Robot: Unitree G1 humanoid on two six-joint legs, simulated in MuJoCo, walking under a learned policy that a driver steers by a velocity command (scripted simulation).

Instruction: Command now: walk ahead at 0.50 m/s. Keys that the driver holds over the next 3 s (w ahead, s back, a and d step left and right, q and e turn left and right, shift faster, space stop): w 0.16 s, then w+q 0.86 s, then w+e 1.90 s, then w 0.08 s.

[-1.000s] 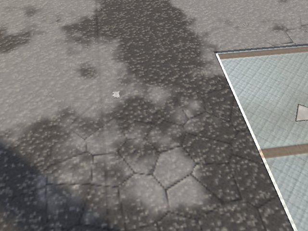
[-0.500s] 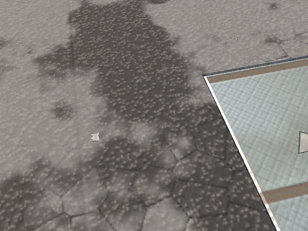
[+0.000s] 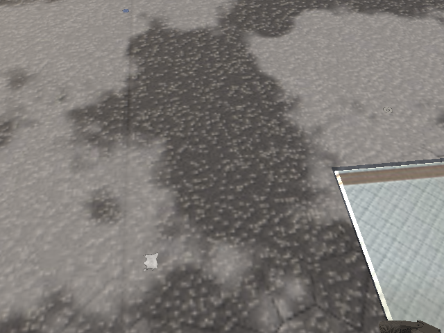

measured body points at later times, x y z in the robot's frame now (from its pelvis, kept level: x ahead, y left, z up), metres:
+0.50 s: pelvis +0.28 -0.02 +0.00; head +0.31 -0.02 +0.45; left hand +0.49 +0.24 -0.08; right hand +0.27 -0.30 -0.13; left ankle +0.12 +0.10 -0.72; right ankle +0.42 -0.13 -0.72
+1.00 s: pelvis +0.53 +0.05 +0.00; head +0.55 +0.08 +0.45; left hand +0.42 +0.32 -0.14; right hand +0.82 -0.08 -0.08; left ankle +0.61 +0.20 -0.72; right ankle +0.43 -0.13 -0.72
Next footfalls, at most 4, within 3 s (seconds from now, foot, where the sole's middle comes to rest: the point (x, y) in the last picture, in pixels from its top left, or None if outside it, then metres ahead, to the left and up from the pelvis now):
0.50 right None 0.46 -0.12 -0.76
1.02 left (172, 269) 0.64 0.22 -0.76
1.58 right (200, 174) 1.02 0.17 -0.76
2.02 left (143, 124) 1.26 0.42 -0.76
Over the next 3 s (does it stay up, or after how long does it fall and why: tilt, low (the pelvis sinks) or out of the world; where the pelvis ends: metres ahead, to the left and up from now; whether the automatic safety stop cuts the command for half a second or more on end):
stays up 1.62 0.17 0.01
